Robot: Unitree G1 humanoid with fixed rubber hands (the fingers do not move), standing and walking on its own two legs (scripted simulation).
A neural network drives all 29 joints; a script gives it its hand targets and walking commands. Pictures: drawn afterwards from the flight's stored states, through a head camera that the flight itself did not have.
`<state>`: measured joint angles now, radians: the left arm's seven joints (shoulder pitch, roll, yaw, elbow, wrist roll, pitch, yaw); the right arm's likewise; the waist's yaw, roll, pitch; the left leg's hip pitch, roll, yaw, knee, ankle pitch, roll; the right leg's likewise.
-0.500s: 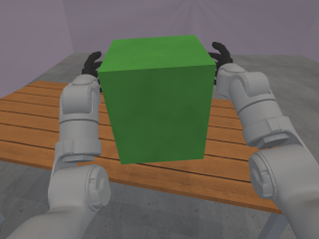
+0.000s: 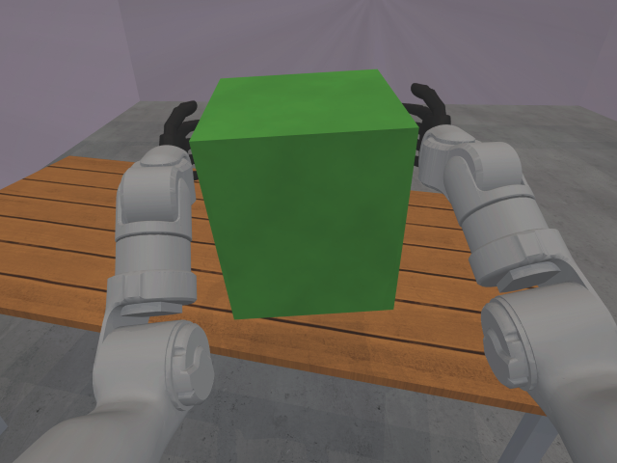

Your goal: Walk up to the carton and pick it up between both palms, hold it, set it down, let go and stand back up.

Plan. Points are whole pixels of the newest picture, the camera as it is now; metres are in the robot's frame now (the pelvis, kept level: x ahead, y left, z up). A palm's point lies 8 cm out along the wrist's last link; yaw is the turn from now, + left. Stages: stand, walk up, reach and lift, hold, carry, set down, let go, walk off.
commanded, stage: hold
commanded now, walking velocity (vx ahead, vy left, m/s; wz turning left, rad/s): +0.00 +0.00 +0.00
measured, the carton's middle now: (306, 193) +0.39 +0.00 +0.25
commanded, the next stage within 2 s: set down in 0.36 s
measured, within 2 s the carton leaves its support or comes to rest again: neither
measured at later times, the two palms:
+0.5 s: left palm (168, 155) +0.37 +0.16 +0.31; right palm (428, 136) +0.36 -0.14 +0.33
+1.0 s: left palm (173, 184) +0.40 +0.17 +0.26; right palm (403, 175) +0.39 -0.13 +0.27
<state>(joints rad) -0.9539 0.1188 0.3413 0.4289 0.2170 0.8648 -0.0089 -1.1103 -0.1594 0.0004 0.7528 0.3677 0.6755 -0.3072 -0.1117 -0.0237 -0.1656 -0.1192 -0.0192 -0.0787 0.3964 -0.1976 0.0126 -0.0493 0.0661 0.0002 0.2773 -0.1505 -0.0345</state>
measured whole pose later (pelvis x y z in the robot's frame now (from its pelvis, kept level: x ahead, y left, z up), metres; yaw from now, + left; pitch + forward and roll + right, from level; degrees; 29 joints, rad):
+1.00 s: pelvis +0.01 +0.00 +0.00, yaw +2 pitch -10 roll -1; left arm -0.87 0.09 0.35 0.38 0.32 0.63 -0.04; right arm -0.96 -0.02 -0.14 0.78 0.15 0.26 -0.19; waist -0.12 -0.10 0.02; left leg 0.02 -0.03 -0.09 0.38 -0.22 0.02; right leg 0.10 0.05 -0.03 0.26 -0.18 -0.03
